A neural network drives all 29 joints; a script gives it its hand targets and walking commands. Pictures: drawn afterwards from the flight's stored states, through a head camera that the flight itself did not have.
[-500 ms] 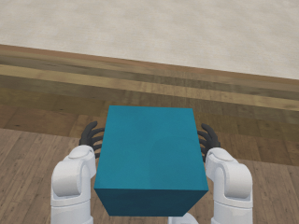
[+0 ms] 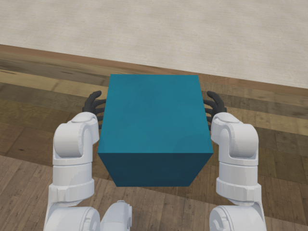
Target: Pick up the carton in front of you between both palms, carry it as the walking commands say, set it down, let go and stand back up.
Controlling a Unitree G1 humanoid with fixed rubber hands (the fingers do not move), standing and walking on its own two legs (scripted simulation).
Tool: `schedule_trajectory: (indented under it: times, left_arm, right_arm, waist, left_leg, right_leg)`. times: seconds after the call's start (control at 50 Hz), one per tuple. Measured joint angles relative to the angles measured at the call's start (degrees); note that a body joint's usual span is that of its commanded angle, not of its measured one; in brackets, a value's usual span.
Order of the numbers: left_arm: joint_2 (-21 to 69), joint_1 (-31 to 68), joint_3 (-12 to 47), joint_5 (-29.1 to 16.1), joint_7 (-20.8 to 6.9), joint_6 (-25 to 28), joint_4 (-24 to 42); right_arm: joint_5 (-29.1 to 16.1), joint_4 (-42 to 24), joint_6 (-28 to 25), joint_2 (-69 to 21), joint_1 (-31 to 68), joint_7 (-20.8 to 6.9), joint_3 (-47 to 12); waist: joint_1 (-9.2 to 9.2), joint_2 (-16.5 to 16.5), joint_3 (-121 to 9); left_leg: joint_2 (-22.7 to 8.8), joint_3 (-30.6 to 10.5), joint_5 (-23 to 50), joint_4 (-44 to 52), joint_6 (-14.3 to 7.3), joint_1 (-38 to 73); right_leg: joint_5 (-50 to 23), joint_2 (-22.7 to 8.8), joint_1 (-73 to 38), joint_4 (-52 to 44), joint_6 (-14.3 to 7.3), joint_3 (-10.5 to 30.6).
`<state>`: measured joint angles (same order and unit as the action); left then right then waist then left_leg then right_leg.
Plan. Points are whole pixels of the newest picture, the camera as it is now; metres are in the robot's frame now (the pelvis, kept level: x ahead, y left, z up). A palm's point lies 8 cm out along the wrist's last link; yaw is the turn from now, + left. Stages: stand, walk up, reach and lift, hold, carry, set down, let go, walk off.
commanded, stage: carry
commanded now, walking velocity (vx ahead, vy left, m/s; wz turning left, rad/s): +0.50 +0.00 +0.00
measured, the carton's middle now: (153, 135) +0.34 +0.02 +0.03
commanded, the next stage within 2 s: none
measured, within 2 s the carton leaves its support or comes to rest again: neither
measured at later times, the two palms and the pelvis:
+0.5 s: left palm (119, 42) +0.69 +0.15 +0.07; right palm (204, 47) +0.67 -0.15 +0.07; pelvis +0.32 +0.03 -0.01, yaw -1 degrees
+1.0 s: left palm (134, 34) +0.99 +0.14 -0.09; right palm (191, 34) +1.01 -0.16 -0.09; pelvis +0.65 -0.04 -0.15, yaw +0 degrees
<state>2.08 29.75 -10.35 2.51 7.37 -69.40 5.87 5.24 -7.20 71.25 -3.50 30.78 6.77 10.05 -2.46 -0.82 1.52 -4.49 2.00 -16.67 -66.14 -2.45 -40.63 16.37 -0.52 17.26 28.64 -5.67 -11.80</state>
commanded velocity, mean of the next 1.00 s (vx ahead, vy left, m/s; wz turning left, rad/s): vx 0.50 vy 0.00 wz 0.00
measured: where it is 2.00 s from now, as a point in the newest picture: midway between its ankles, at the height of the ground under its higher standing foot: (166, 109)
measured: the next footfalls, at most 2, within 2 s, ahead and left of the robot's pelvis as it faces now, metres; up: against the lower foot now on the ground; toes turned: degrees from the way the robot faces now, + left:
left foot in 0.20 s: +0.32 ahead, +0.09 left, +0.00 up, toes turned +5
right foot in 0.70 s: +0.61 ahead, -0.05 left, -0.11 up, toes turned +1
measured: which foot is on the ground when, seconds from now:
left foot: up 0.00-0.18, down 0.20-0.70, up 0.72-1.00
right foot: down 0.00-0.22, up 0.24-0.68, down 0.70-1.00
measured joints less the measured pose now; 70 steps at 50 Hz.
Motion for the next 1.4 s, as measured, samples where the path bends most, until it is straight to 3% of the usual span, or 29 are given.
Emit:
schedule_trajectory:
  times: [0.1, 0.18, 0.22, 0.28, 0.34, 0.42, 0.46, 0.52, 0.6, 0.66, 0.68, 0.7, 0.72, 0.76, 0.8, 0.88, 0.96, 1.08, 1.14, 1.18, 1.2, 1.22, 1.24, 1.32, 1.4]
  left_arm:
    - [-1.0, 6.4, -0.9, 0.0, 0.0, 0.7, -4.7]
    - [-1.2, 8.9, -1.3, 0.6, 0.0, 0.4, -8.0]
    - [-2.1, 9.5, -1.7, 0.4, 0.0, 0.3, -9.2]
    - [-2.4, 8.9, -2.7, 0.1, 0.0, 0.9, -10.4]
    - [-0.8, 6.9, -3.4, 1.2, 0.0, 0.1, -8.1]
    - [1.4, 5.0, -4.1, 2.1, 0.0, 0.1, -1.9]
    - [2.0, 4.4, -4.2, 2.2, 0.0, 0.7, 1.2]
    - [2.4, 3.3, -4.5, 2.2, 0.0, 1.3, 5.2]
    - [2.1, 3.1, -4.7, 2.5, -0.1, 1.1, 5.4]
    - [1.5, 4.5, -3.9, 3.0, -0.2, 0.7, 0.6]
    - [1.3, 5.4, -3.4, 3.3, -0.2, 0.6, -1.8]
    - [1.1, 6.6, -2.9, 3.7, -0.2, 0.4, -4.2]
    - [0.7, 7.9, -2.4, 3.9, -0.2, 0.6, -6.6]
    - [-0.4, 9.2, -1.8, 3.3, -0.2, 1.0, -11.5]
    - [-1.7, 8.8, -1.3, 1.9, -0.2, 0.1, -14.4]
    - [-2.6, 6.7, -0.2, -0.5, 0.0, 0.3, -16.5]
    - [-2.1, 5.1, 0.4, -1.7, 0.6, 2.2, -14.9]
    - [-0.3, 2.8, 0.7, -2.2, 1.2, 6.2, -10.2]
    - [-1.5, 1.4, -0.2, -3.6, 1.2, 6.4, -7.1]
    - [-2.3, 2.5, -0.8, -4.1, 0.7, 7.2, -6.7]
    - [-2.2, 3.0, -1.1, -3.7, 0.6, 7.6, -6.9]
    - [-1.9, 3.1, -1.3, -3.2, 0.5, 7.5, -7.0]
    - [-1.4, 3.0, -1.5, -2.4, 0.5, 7.1, -7.2]
    - [1.0, 1.2, -2.9, 1.0, -0.1, 5.5, -8.1]
    - [1.7, -1.1, -3.8, 2.6, -0.5, 4.7, -6.1]
  right_arm:
    - [-0.5, 3.4, -0.6, 1.6, 5.1, 0.1, 1.6]
    - [-0.9, 6.9, -0.6, 2.1, 7.4, 0.1, 2.8]
    - [-0.6, 9.2, -1.5, 1.5, 8.3, 0.1, 3.0]
    - [0.2, 11.4, -3.0, 0.5, 8.1, 0.1, 2.9]
    - [-0.5, 9.8, -2.8, 0.2, 5.8, 0.2, 2.5]
    - [-2.3, 4.3, -3.2, -0.1, 3.6, 0.8, 2.4]
    - [-2.8, 1.6, -3.8, -0.4, 3.4, 0.9, 2.5]
    - [-3.3, -0.4, -4.8, -0.8, 3.8, 0.9, 2.3]
    - [-3.6, 1.2, -5.2, -0.5, 4.6, 0.9, 1.9]
    - [-3.7, 5.2, -4.3, 0.9, 5.8, 0.9, 2.0]
    - [-3.8, 6.8, -3.8, 1.8, 6.2, 0.7, 2.2]
    - [-3.9, 8.5, -3.4, 2.7, 6.8, 0.4, 2.4]
    - [-3.8, 10.4, -3.3, 3.6, 7.8, 0.2, 2.3]
    - [-3.4, 14.0, -3.1, 4.3, 8.8, 0.1, 2.2]
    - [-2.2, 16.2, -1.7, 3.6, 8.6, 0.1, 2.0]
    - [0.0, 16.1, -0.5, 1.8, 6.5, 0.1, 2.4]
    - [0.5, 11.7, -1.4, 0.6, 3.3, 0.1, 3.2]
    - [0.5, 4.3, -4.7, -0.9, -0.9, 0.2, 4.0]
    - [1.4, 3.0, -6.1, -2.4, -1.2, 0.3, 2.5]
    - [1.7, 3.0, -7.3, -2.3, -0.2, 0.6, 1.6]
    - [1.3, 3.6, -7.8, -1.7, 0.4, 0.6, 1.2]
    - [0.7, 4.5, -7.8, -0.9, 0.8, 0.7, 0.8]
    - [-0.1, 5.5, -7.7, -0.3, 1.0, 0.7, 0.6]
    - [-3.3, 9.9, -7.2, 1.6, 0.5, 1.6, -0.5]
    - [-5.9, 12.8, -8.0, 2.4, 1.1, 2.3, -2.2]
  waist:
    - [0.05, 0.2, 0.0]
    - [0.62, 0.4, -0.8]
    - [2.14, 1.7, -0.4]
    - [4.67, 2.4, 1.3]
    - [6.07, 1.0, 3.1]
    - [7.17, 0.2, 5.2]
    - [7.48, 0.2, 5.7]
    - [8.05, 0.8, 5.1]
    - [9.21, 2.4, 1.9]
    - [7.62, 3.4, -1.6]
    - [6.19, 3.6, -2.6]
    - [4.54, 3.5, -3.7]
    - [3.58, 2.5, -4.4]
    - [1.7, 1.1, -4.5]
    - [-0.03, 1.6, -4.6]
    - [-2.06, 1.0, -1.6]
    - [-3.32, 0.8, 2.2]
    - [-4.68, -1.1, 3.9]
    - [-1.66, -2.0, 2.4]
    - [1.36, -0.5, 1.4]
    - [2.66, -0.1, 1.1]
    - [3.94, -0.3, 0.7]
    - [5.16, -0.5, 0.3]
    - [9.11, -0.7, -0.2]
    - [11.72, 0.6, 0.6]
  left_leg:
    - [0.5, 1.7, 7.2, 16.3, -0.4, -1.4]
    - [3.5, 5.1, 13.5, 32.6, -2.2, 5.4]
    - [5.0, 6.4, 12.0, 33.5, -3.1, 8.8]
    - [6.2, 6.4, 5.7, 29.2, -4.2, 9.7]
    - [6.4, 6.0, 4.0, 31.2, -4.1, 13.0]
    - [6.5, 5.5, 0.6, 32.2, -4.3, 16.5]
    - [6.5, 5.1, -1.8, 31.4, -4.1, 17.9]
    - [6.9, 4.8, -6.6, 29.0, -3.3, 20.5]
    - [7.9, 4.1, -15.6, 23.3, -2.2, 24.7]
    - [8.2, 4.4, -24.1, 12.9, -1.5, 27.4]
    - [7.8, 5.1, -20.4, 5.8, -1.9, 27.3]
    - [7.3, 5.1, -20.1, -3.2, -2.1, 25.9]
    - [6.8, 3.2, -20.2, -12.1, -1.9, 23.2]
    - [6.9, -1.1, -19.0, -20.9, -1.0, 17.6]
    - [6.8, -2.6, -15.1, -20.5, -0.1, 11.9]
    - [4.7, -4.1, -6.6, -6.1, 1.3, 3.1]
    - [3.6, -3.6, 7.1, 3.7, 0.1, -2.2]
    - [5.9, 0.2, 32.1, 31.9, -0.9, 3.5]
    - [7.5, 3.0, 37.7, 39.5, -3.3, 13.9]
    - [9.9, 2.2, 18.6, 36.1, -2.8, 16.5]
    - [11.1, 1.7, 10.8, 33.4, -2.3, 16.4]
    - [11.8, 1.6, 4.0, 31.1, -3.6, 16.5]
    - [12.4, 1.7, -0.4, 29.0, -5.2, 16.4]
    - [12.8, 1.8, -7.2, 23.5, -6.1, 17.8]
    - [12.3, 0.6, -15.5, 18.1, -5.4, 20.8]
  right_leg:
    - [5.3, 0.5, -5.3, -0.3, 1.3, 1.1]
    - [11.5, 0.6, -10.1, 2.2, 3.1, 1.9]
    - [12.9, -0.9, -8.6, 12.3, 3.5, 2.5]
    - [11.7, 1.2, 1.8, 37.9, 3.5, 9.5]
    - [9.1, 1.6, 10.9, 44.9, 3.0, 11.8]
    - [8.2, -0.2, 18.5, 35.5, 3.6, 13.2]
    - [3.9, -0.8, 21.4, 32.6, 3.5, 13.4]
    - [-6.4, -1.5, 24.3, 28.0, 3.2, 13.3]
    - [-27.1, -1.3, 20.7, 7.6, 3.4, 11.3]
    - [-36.9, -0.2, 14.4, 1.2, 2.0, 7.7]
    - [-36.6, 0.2, 10.9, -0.1, 1.5, 6.3]
    - [-30.5, 0.8, 7.8, 0.5, 0.8, 5.8]
    - [-19.7, 2.7, 6.9, 3.2, 1.6, 8.0]
    - [-7.2, 5.7, 7.9, 10.4, 1.3, 8.8]
    - [3.6, 7.0, 7.0, 12.8, -2.7, 9.2]
    - [7.7, 8.1, 5.7, 15.5, -3.6, 8.5]
    - [12.0, 8.7, 2.8, 16.4, -3.9, 9.3]
    - [18.7, 10.3, -1.1, 24.6, -3.2, 9.7]
    - [9.2, 10.2, 0.5, 41.4, 0.6, 6.4]
    - [13.7, 8.5, 6.0, 55.1, 3.6, 7.5]
    - [14.2, 7.6, 9.1, 57.8, 4.1, 9.3]
    - [13.6, 6.6, 12.1, 57.8, 4.1, 11.1]
    - [12.1, 5.3, 15.0, 55.5, 4.3, 12.7]
    - [5.8, 0.7, 22.6, 39.1, 5.3, 16.4]
    - [-17.6, -0.4, 23.9, 20.4, 4.1, 16.0]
